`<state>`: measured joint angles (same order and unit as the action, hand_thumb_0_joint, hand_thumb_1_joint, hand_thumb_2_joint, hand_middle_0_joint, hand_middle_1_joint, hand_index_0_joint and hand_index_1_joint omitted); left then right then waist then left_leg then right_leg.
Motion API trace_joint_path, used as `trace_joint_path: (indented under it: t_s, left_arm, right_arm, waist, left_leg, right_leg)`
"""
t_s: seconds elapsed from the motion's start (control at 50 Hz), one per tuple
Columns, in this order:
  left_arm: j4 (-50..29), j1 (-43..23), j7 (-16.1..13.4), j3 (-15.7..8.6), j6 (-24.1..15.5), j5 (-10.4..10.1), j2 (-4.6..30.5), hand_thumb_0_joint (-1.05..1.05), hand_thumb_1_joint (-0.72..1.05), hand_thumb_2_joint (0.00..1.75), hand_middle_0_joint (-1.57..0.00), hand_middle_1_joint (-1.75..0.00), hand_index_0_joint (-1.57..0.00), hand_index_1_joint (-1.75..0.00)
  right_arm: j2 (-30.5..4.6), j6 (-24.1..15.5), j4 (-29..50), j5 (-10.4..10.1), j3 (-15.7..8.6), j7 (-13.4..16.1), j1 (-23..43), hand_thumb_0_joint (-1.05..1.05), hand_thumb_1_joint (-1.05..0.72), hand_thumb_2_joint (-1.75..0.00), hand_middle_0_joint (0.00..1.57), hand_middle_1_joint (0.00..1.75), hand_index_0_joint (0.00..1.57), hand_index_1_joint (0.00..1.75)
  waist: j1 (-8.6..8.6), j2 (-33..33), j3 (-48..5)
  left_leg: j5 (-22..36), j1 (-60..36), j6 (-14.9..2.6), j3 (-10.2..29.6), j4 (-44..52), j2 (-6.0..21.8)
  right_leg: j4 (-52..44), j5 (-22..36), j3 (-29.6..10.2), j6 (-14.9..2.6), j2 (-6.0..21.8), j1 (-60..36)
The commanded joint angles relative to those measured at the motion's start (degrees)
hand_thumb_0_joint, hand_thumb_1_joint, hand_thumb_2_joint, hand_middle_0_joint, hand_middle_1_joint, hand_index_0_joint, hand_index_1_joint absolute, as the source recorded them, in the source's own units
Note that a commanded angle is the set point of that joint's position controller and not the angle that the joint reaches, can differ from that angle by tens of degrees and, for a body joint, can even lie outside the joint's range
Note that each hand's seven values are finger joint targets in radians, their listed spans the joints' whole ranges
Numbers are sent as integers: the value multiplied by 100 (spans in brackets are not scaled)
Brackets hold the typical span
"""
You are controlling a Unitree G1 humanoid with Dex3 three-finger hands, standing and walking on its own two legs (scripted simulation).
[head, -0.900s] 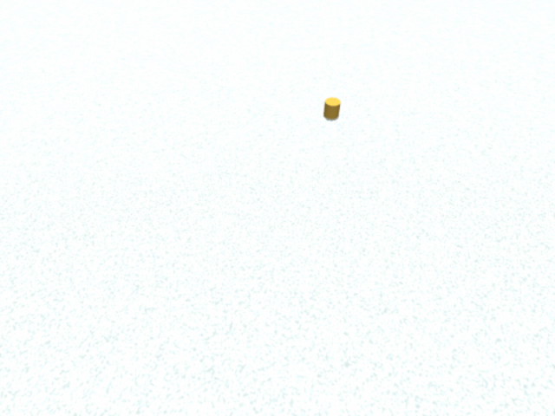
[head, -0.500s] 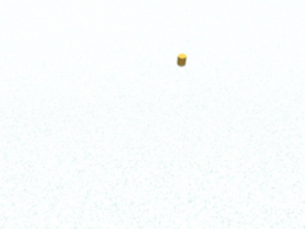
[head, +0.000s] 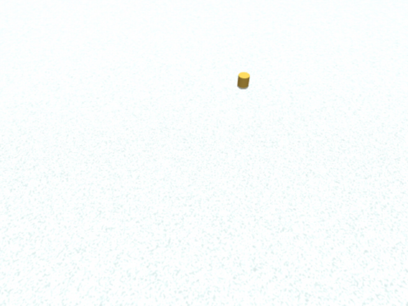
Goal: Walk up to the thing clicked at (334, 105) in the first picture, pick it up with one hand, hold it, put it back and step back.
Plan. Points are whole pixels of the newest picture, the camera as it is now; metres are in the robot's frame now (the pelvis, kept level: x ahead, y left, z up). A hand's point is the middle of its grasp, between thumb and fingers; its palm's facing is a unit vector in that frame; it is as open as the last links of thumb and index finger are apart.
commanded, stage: stand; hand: left
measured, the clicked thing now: (244, 79) +1.91 -0.37 -0.74
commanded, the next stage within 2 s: walk up in 0.22 s
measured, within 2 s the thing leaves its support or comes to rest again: neither
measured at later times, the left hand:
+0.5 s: hand (101, 299) +0.17 +0.23 -0.13, palm faces -0.14 -0.91 -0.39, open 7.4 cm
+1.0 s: hand (170, 222) +0.35 +0.10 -0.17, palm faces -0.19 -0.92 -0.33, open 7.4 cm
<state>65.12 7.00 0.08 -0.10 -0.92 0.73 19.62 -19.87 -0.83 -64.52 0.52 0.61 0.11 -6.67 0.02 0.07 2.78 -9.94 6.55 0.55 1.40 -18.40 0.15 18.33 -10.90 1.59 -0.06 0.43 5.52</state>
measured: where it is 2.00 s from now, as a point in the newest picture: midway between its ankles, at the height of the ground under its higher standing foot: (261, 196)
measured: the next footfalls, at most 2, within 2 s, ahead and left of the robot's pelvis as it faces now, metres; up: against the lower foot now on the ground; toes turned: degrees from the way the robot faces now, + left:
right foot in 0.56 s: +0.19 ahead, -0.25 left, +0.00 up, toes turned -15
left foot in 1.04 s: +0.52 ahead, -0.07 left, +0.00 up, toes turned -9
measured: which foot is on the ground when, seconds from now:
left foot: down 0.00-0.58, up 0.60-1.00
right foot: down 0.00-0.26, up 0.28-0.54, down 0.56-1.00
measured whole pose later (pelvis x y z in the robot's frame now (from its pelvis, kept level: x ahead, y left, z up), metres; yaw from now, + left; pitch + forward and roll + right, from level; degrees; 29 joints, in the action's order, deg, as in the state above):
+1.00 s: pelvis +0.30 -0.16 -0.02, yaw -13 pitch -1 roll -2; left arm 53.5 21.5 3.9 -3.2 -4.6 0.4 23.0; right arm -24.0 -2.4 -52.8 1.8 -4.2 -5.2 -9.5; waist 3.9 1.2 3.2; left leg -5.5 28.4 0.2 -1.9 -32.4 6.1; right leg 22.6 -23.9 1.6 -2.1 -3.0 -2.3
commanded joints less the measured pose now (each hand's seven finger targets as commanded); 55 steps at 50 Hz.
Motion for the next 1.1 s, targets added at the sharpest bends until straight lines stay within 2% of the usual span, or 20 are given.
trace_joint_path:
  t_s: [0.0,0.18,0.2,0.22,0.26,0.28,0.38,0.48,0.54,0.56,0.58,0.6,0.66,0.72,0.9,0.94,1.0,1.02,1.06,1.08]
  left_arm:
    - [-357,-245,-60,-216,-98,-17,1237,0,90,90,-20,-30,-20,-30]
    - [-344,-178,-61,-219,-93,-15,1242,0,90,90,-20,-30,-20,-30]
    - [-891,13,181,-684,-118,119,1845,0,90,90,-20,-30,-20,-30]
    - [-964,-469,275,-651,-85,138,1680,0,90,90,-20,-30,-20,-30]
    - [-1312,-1094,391,-621,-40,196,1468,0,90,90,-20,-30,-20,-30]
    - [-1370,-926,413,-613,-84,173,1492,0,90,90,-20,-30,-20,-30]
    - [-1283,-35,693,-703,-87,78,1527,0,90,90,-20,-30,-20,-30]
    - [-1265,96,725,-770,-116,88,1525,0,90,90,-20,-30,-20,-30]
    - [-852,1330,575,-912,-200,136,1788,0,90,90,-20,-30,-20,-30]
    - [-666,2238,428,-1095,-263,142,2201,0,90,90,-20,-30,-20,-30]
    - [-880,2233,358,-1154,-320,132,2713,0,90,90,-20,-30,-20,-30]
    - [-1106,1595,375,-1116,-324,38,2878,0,90,90,-20,-30,-20,-30]
    - [-1441,627,286,-938,-379,-77,2333,0,90,90,-20,-30,-20,-30]
    - [-1455,713,273,-821,-484,-89,1985,0,90,90,-20,-30,-20,-30]
    - [-1641,1260,310,-762,-531,-50,1959,0,90,90,-20,-30,-20,-30]
    - [-1674,1177,286,-742,-508,-57,2009,0,90,90,-20,-30,-20,-30]
    - [-1811,1013,201,-692,-475,-91,1927,0,90,90,-20,-30,-20,-30]
    - [-1843,1263,165,-586,-450,-129,1633,0,90,90,-20,-30,-20,-30]
    - [-1865,1758,89,-515,-419,-237,1511,0,90,90,-20,-30,-20,-30]
    - [-1761,1516,39,-520,-426,-173,1851,0,90,90,-20,-30,-20,-30]
  right_arm:
    - [-1188,-118,332,-13,-225,58,205,0,-90,-90,20,30,20,30]
    - [-1197,-118,321,-12,-218,55,207,0,-90,-90,20,30,20,30]
    - [-1930,-292,720,152,-717,-36,-303,0,-90,-90,20,30,20,30]
    - [-2049,-335,577,192,-823,-72,-566,0,-90,-90,20,30,20,30]
    - [-2287,-394,688,188,-983,-71,-800,0,-90,-90,20,30,20,30]
    - [-2281,-444,821,184,-988,-76,-627,0,-90,-90,20,30,20,30]
    - [-2072,-539,1250,237,-970,-156,120,0,-90,-90,20,30,20,30]
    - [-2056,-501,1318,244,-957,-251,245,0,-90,-90,20,30,20,30]
    - [-1802,-397,1382,223,-842,-246,316,0,-90,-90,20,30,20,30]
    - [-1336,-368,1403,223,-670,-264,43,0,-90,-90,20,30,20,30]
    - [-1110,-366,1684,97,-550,-292,4,0,-90,-90,20,30,20,30]
    - [-1694,-339,1639,114,-697,-270,63,0,-90,-90,20,30,20,30]
    - [-1871,-370,1319,-24,-733,-328,-133,0,-90,-90,20,30,20,30]
    - [-1695,-308,1265,16,-731,-414,-582,0,-90,-90,20,30,20,30]
    - [-1335,-401,1991,109,-724,-516,788,0,-90,-90,20,30,20,30]
    - [-1321,-427,1979,87,-754,-490,686,0,-90,-90,20,30,20,30]
    - [-1521,-455,1607,153,-899,-390,-722,0,-90,-90,20,30,20,30]
    - [-1804,-498,1410,255,-1023,-324,-1641,0,-90,-90,20,30,20,30]
    - [-2421,-523,1532,186,-1237,-245,-2097,0,-90,-90,20,30,20,30]
    - [-2370,-494,1616,50,-1269,-239,-1728,0,-90,-90,20,30,20,30]
  waist:
    - [4,13,-387]
    - [21,8,-399]
    - [-160,-187,-1111]
    - [-430,202,-584]
    - [-686,906,163]
    - [-545,624,224]
    - [54,908,25]
    - [145,849,175]
    - [775,-391,-246]
    - [1212,-1956,-603]
    - [1045,-2683,-413]
    - [756,-1771,-15]
    - [198,-643,302]
    - [93,-706,189]
    - [532,-367,413]
    - [452,-417,222]
    - [-278,115,-510]
    - [-642,673,-1118]
    - [-681,1566,-1706]
    - [-573,1143,-1423]
  left_leg:
    - [789,-37,-176,506,262,689]
    - [820,-58,-186,500,250,686]
    - [-2246,-730,-612,583,-242,749]
    - [-3274,-1083,-790,975,35,1017]
    - [-3660,-990,-1419,2364,1124,2464]
    - [-3308,-866,-1518,2432,1202,2624]
    - [-2756,-336,-1184,921,1254,1924]
    - [-2158,689,-895,-252,590,1407]
    - [-1962,1857,-687,-916,-1716,971]
    - [-1950,2564,-496,-1144,-3847,339]
    - [-2443,3750,-213,-716,-4918,-225]
    - [-2044,3432,-148,-159,-5207,195]
    - [-898,3015,-270,208,-4927,804]
    - [-386,2515,-245,90,-4125,847]
    - [560,2160,15,-474,-1484,549]
    - [623,1609,-80,-504,-1359,490]
    - [381,-191,-337,-651,-911,180]
    - [-120,-1623,-671,-262,-863,402]
    - [-1442,-3003,-1519,3658,75,2549]
    - [-1622,-2520,-1815,3682,185,2763]
  right_leg:
    - [-303,681,-582,-139,714,-23]
    - [-287,722,-581,-132,733,-53]
    - [359,-1973,-745,-329,389,704]
    - [974,-2497,-522,-293,266,2152]
    - [3036,-1577,-446,-125,327,3692]
    - [3201,-1469,-750,-162,532,3757]
    - [2858,-1058,-435,3,752,2803]
    - [1847,-295,211,20,531,1237]
    - [1514,-191,545,-71,143,-748]
    - [756,-1672,-379,-245,372,-1510]
    - [-924,-3848,-3511,-692,1715,-1285]
    - [-1492,-4495,-4709,-1156,2301,-418]
    - [-1022,-2864,-2999,-1027,1677,289]
    - [-852,-1852,-1907,-918,1247,482]
    - [-647,-15,-894,-953,984,285]
    - [-403,571,-880,-996,1127,295]
    - [1613,2071,-433,-763,810,398]
    - [3178,1864,-174,-553,464,1246]
    - [5077,-1856,-537,-344,-653,3402]
    - [5476,-1695,-922,-426,-133,3581]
